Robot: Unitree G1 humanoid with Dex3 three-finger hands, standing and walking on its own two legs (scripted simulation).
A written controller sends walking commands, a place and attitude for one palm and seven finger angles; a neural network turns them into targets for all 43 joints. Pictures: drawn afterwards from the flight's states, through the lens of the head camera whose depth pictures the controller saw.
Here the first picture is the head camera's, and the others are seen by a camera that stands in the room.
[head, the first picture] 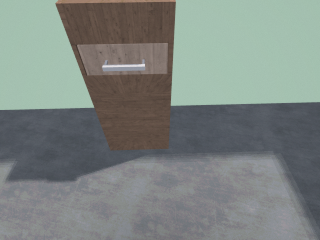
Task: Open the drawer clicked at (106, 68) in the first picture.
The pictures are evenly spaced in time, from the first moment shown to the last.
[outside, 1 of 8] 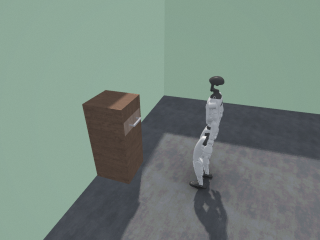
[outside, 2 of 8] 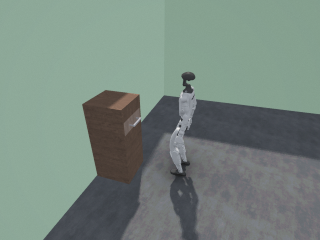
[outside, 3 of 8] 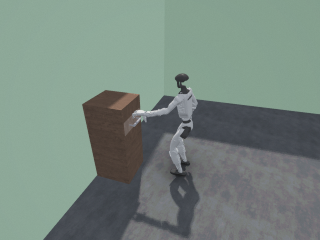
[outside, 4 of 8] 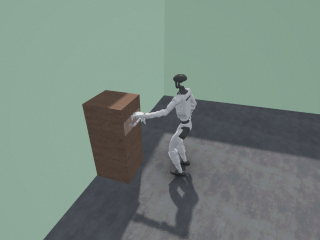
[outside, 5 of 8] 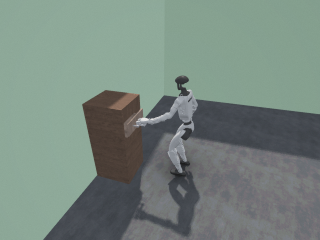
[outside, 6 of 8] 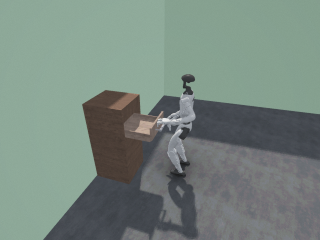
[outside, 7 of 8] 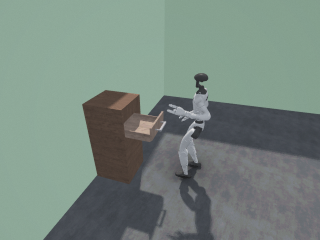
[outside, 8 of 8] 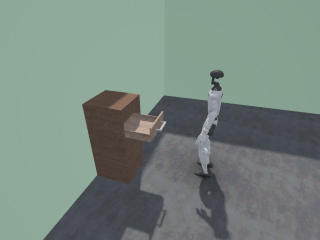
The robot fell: no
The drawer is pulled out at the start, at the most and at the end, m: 0.00 0.30 0.30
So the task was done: yes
